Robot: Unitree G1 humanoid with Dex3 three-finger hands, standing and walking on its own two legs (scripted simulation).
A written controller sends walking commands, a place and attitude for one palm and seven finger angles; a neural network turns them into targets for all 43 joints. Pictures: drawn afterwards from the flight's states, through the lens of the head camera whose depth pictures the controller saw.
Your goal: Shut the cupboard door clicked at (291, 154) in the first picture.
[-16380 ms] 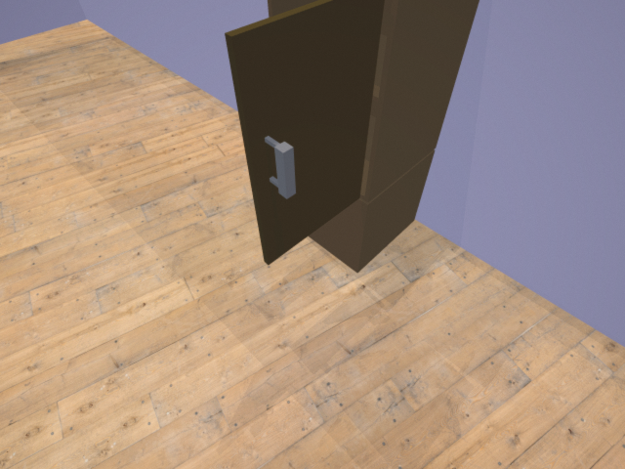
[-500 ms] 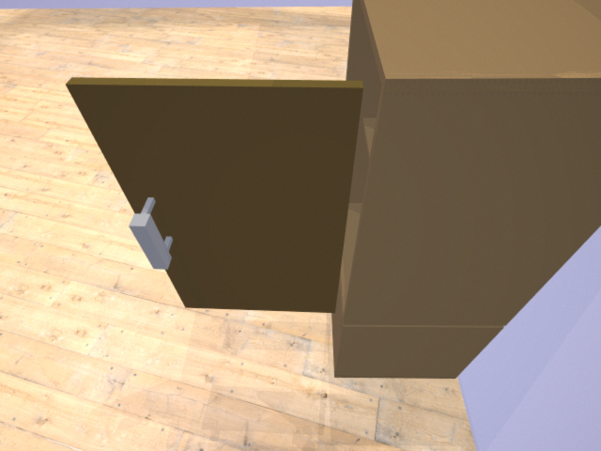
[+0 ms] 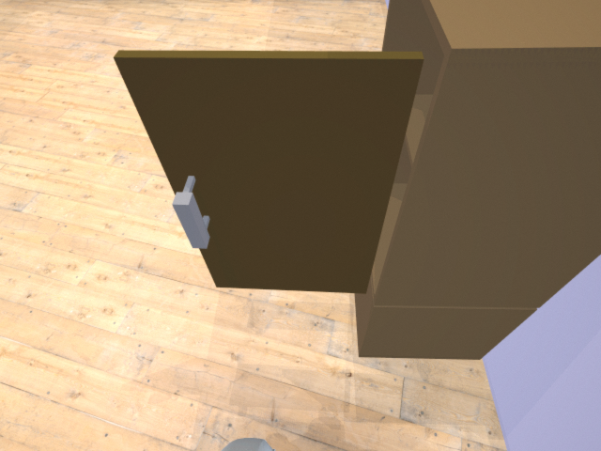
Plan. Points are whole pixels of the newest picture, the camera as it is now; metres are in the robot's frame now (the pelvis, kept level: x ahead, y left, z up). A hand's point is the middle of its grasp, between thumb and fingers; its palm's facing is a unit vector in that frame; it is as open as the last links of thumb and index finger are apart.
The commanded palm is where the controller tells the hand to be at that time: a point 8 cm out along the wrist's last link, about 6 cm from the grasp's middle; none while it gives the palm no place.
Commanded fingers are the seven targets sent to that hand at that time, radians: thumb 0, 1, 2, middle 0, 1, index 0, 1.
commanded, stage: come to a stop and stand still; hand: left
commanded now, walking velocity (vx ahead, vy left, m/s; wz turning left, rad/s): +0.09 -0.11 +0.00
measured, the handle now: (195, 212) +0.47 +0.23 -0.01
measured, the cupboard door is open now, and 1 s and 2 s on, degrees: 88 88 88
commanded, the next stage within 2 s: look again from close up in 1.22 s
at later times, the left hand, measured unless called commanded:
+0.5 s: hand out of the picture +0.03 +0.20 -0.17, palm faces -0.01 -0.97 -0.24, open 7.3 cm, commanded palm none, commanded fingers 0.00 0.90 0.90 -0.20 -0.30 -0.20 -0.30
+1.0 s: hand out of the picture -0.05 +0.24 -0.17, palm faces +0.04 -0.99 -0.17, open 7.4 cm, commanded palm none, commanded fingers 0.00 0.90 0.90 -0.20 -0.30 -0.20 -0.30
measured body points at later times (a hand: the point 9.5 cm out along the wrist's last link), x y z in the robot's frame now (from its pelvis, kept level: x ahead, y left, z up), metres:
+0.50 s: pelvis +0.01 +0.02 +0.00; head +0.02 +0.01 +0.45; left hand +0.03 +0.25 -0.15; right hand +0.00 -0.20 -0.16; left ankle +0.01 +0.16 -0.73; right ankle +0.01 -0.07 -0.73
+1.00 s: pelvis -0.03 +0.07 +0.00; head -0.05 +0.08 +0.45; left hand -0.05 +0.29 -0.16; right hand -0.05 -0.15 -0.15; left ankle +0.01 +0.16 -0.73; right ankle +0.01 -0.06 -0.73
